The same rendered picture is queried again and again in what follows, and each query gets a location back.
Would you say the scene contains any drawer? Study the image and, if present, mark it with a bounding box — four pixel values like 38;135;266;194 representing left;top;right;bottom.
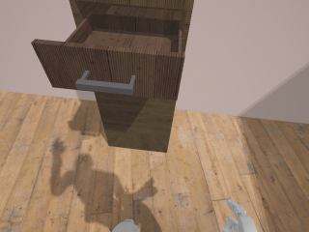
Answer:
31;13;185;101

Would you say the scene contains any robot left shin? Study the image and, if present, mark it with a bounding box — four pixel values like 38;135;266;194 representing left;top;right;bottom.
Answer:
125;219;135;224

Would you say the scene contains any handle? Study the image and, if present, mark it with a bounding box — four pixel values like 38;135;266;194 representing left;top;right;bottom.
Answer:
75;71;136;96

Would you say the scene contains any cabinet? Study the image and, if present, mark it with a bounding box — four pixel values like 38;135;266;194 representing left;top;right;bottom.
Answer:
69;0;194;153

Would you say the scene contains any robot right hand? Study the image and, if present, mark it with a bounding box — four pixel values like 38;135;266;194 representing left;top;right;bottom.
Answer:
222;199;258;232

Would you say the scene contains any robot left thigh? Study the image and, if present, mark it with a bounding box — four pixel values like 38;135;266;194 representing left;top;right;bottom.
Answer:
112;221;140;232

